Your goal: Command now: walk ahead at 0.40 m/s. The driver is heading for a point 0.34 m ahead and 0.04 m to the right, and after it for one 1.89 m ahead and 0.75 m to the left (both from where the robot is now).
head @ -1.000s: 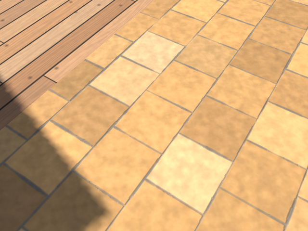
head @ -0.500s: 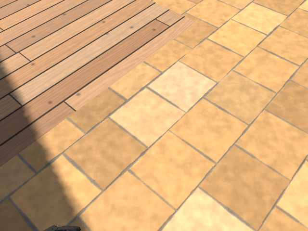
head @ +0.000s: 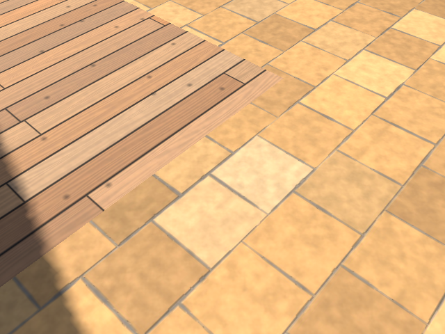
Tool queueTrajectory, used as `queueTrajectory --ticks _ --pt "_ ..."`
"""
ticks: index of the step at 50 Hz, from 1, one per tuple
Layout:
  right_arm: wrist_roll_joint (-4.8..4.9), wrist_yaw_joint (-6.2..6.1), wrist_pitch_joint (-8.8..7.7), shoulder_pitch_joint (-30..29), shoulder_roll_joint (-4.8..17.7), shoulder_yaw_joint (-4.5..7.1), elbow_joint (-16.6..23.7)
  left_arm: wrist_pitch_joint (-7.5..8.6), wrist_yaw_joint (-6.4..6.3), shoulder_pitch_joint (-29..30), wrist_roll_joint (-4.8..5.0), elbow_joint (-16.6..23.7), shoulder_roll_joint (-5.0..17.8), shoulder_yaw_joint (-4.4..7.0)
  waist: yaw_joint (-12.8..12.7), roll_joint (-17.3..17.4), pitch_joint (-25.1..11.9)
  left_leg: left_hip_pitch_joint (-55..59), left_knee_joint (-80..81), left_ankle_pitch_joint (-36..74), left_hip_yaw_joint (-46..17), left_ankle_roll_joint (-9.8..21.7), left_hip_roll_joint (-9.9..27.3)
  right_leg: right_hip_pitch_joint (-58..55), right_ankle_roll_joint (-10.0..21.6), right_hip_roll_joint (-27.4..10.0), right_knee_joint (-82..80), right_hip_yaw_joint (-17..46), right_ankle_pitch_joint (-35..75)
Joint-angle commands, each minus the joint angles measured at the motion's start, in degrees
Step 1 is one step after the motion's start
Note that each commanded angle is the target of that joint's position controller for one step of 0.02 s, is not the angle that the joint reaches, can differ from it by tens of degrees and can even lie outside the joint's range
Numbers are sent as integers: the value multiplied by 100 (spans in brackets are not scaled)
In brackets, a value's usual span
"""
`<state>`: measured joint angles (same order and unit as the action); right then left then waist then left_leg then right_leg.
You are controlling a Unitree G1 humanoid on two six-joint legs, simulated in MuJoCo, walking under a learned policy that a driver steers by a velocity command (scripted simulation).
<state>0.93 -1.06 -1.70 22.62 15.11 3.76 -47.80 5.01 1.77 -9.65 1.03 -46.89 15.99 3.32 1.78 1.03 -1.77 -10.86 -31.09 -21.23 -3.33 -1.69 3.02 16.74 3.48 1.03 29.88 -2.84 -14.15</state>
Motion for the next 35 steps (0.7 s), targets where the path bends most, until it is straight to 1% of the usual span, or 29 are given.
queueTrajectory --ticks 1,2,3,4,5,6,7,8,10,11,12,14,15,16,17,18,19,20,21,22,23,24,25,26,27,28,30,32,35 --pt "11 -26 -307 -813 243 4 891 -10 -31 -1848 -51 -188 1413 368 -936 -1959 -281 -3412 -2606 -957 210 166 -473 -2884 1381 -2263 -1680 3892 -738" --pt "98 -16 -392 -849 618 103 860 35 -33 -1566 -58 -126 1059 248 -770 -1262 97 -3989 -3486 -945 -179 253 -89 -2696 1488 -2371 -1730 4010 -1200" --pt "123 30 -427 -923 696 124 820 70 -42 -1285 -54 -39 787 166 -639 -925 358 -4171 -3661 -375 -204 375 129 -2463 1281 -2113 -1740 3448 -1196" --pt "79 47 -439 -956 615 115 756 84 -37 -1028 -92 38 729 132 -531 -663 421 -4115 -3581 116 -121 429 277 -2218 1112 -1874 -1833 2956 -918" --pt "7 57 -431 -1026 592 130 752 68 -35 -793 -106 91 673 92 -417 -569 579 -3980 -3348 403 -74 400 356 -1936 1011 -1749 -1852 2530 294" --pt "-47 80 -409 -1001 525 128 731 33 -52 -697 -127 103 594 53 -316 -582 531 -3615 -3125 551 11 345 392 -1684 897 -1567 -1832 1995 1636" --pt "-70 103 -384 -948 405 100 711 1 -79 -706 -134 82 578 47 -268 -620 432 -3305 -2851 670 165 265 315 -1535 848 -1414 -1776 1544 2733" --pt "-83 112 -362 -1009 270 59 734 -34 -120 -734 -128 43 599 52 -260 -594 366 -3076 -2450 827 295 179 230 -1420 816 -1283 -1714 1177 3464" --pt "-82 129 -340 -1364 16 -51 838 -103 -209 -725 -115 -12 677 55 -299 -584 279 -2406 -1410 1403 482 97 48 -1051 690 -1024 -1623 618 4044" --pt "-73 148 -337 -1528 -10 -75 873 -127 -237 -800 -105 -53 763 74 -359 -638 213 -2089 -963 1752 547 83 -65 -956 650 -966 -1589 503 4055" --pt "-62 167 -331 -1638 51 -66 894 -145 -254 -912 -92 -109 831 89 -410 -686 130 -1845 -661 2071 561 78 -167 -962 639 -993 -1557 506 4003" --pt "-57 203 -311 -1735 199 -34 929 -168 -265 -941 -42 -191 855 96 -386 -745 76 -1536 -282 2385 403 161 -219 -1042 603 -1136 -1423 609 3777" --pt "-75 217 -309 -1731 298 -8 946 -171 -268 -856 -10 -204 851 99 -313 -749 64 -1418 -131 2381 307 250 -207 -1099 551 -1209 -1303 683 3677" --pt "-97 231 -310 -1582 415 31 906 -170 -276 -699 3 -196 863 109 -174 -723 -11 -1236 33 2406 276 359 -214 -1190 473 -1256 -1119 671 3590" --pt "-134 233 -308 -1298 523 82 798 -173 -288 -548 10 -182 871 120 8 -643 -146 -810 251 2584 342 476 -304 -1204 362 -1172 -765 570 3628" --pt "-167 209 -300 -958 692 160 662 -175 -295 -585 -16 -196 803 112 131 -507 -343 -250 428 2824 423 607 -410 -1174 221 -921 -179 438 3618" --pt "-183 162 -288 -660 1068 259 664 -177 -310 -781 -125 -164 691 80 183 46 -683 595 325 4731 -125 826 134 -724 -73 -526 896 131 2594" --pt "-263 116 -211 -518 1398 290 768 -158 -294 -1510 -268 -166 278 -61 -114 1310 -1395 2204 118 6166 -1816 1835 1483 785 -440 147 2900 0 -847" --pt "-162 142 -155 -521 1008 170 825 -191 -245 -1580 -207 -188 350 -86 -70 1353 -1976 2207 653 4998 -2862 2300 1856 1198 -528 253 3824 610 -2529" --pt "-81 182 -117 -861 947 163 931 -253 -242 -1213 -69 -91 685 13 -33 865 -1408 1590 997 3463 -2711 2119 1581 1579 -528 73 4268 733 -2300" --pt "-67 178 -79 -1215 863 147 998 -341 -292 -828 -12 -16 701 40 -79 431 -836 969 1187 2413 -2310 1837 1306 1825 -521 -86 4289 650 -1921" --pt "-79 168 -50 -1442 835 132 1043 -434 -349 -686 -46 13 700 68 -168 219 -483 261 1396 1811 -2094 1681 1166 1765 -541 -219 4019 677 -1616" --pt "-113 147 -22 -1592 844 144 1080 -513 -406 -613 -96 65 739 103 -268 305 -337 -314 1561 1305 -1912 1551 963 1462 -537 -325 3625 717 -1340" --pt "-162 133 21 -1705 870 163 1110 -555 -432 -623 -124 89 661 94 -348 487 -261 -743 1668 1040 -1701 1459 732 1137 -544 -266 3236 636 -1158" --pt "-200 109 47 -1726 872 178 1130 -565 -455 -668 -140 81 564 80 -383 634 -286 -948 1714 992 -1565 1445 596 918 -556 -178 2911 564 -1092" --pt "-203 78 62 -1698 886 197 1144 -564 -474 -685 -143 82 520 73 -383 726 -353 -1002 1724 972 -1540 1479 552 807 -576 -118 2648 540 -1064" --pt "-153 11 87 -1662 952 240 1181 -563 -482 -584 -149 121 495 63 -336 742 -471 -1017 1730 647 -1640 1510 543 680 -604 -80 2180 586 -913" --pt "-118 -43 128 -1643 1010 273 1212 -550 -462 -415 -153 188 507 63 -267 733 -509 -1073 1746 342 -1808 1472 541 544 -617 -36 1800 619 -687" --pt "-80 -90 209 -1583 1035 297 1230 -502 -403 -329 -117 255 542 80 -233 744 -488 -1047 1724 91 -2099 1363 522 331 -571 50 1222 637 -558"
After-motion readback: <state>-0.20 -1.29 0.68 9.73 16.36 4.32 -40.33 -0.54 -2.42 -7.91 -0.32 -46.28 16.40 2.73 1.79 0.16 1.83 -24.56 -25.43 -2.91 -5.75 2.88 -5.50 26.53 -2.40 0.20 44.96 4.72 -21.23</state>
